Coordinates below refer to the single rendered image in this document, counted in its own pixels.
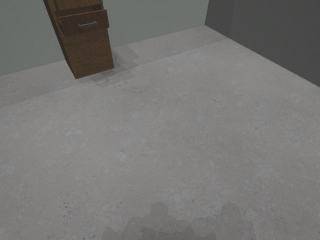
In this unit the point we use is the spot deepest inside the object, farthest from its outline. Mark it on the drawer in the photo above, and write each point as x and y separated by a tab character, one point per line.
68	19

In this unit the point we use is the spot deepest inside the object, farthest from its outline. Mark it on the cabinet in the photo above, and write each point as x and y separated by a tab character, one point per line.
86	53

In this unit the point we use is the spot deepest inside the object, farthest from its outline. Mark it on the handle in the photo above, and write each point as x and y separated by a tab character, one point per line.
88	25

